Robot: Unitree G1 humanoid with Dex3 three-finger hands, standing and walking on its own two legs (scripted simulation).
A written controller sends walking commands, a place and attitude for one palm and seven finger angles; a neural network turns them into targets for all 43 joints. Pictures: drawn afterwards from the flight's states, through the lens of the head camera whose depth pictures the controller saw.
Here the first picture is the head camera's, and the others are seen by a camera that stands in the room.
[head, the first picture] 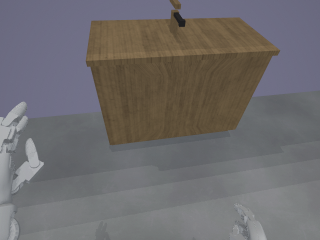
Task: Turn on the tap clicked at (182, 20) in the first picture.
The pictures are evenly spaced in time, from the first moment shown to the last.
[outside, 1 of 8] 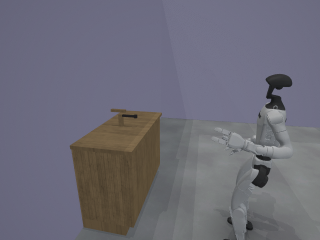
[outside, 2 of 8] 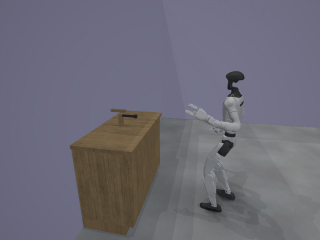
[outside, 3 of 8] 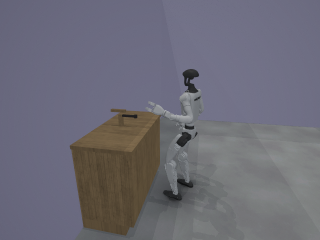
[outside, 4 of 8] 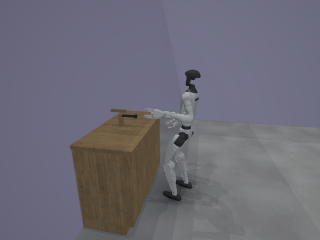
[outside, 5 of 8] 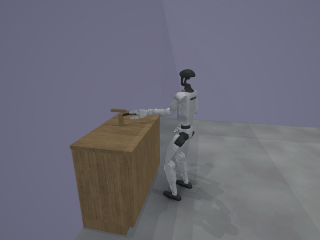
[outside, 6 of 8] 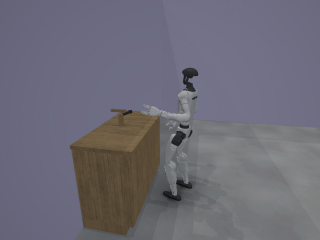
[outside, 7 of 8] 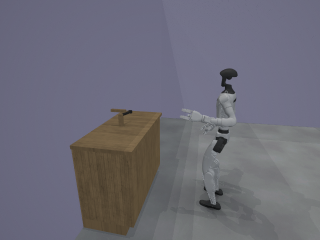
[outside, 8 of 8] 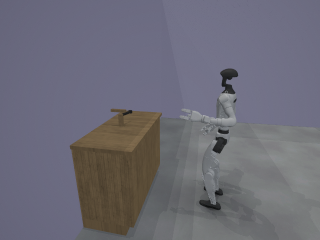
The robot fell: no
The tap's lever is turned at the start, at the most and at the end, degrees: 0 77 73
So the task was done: yes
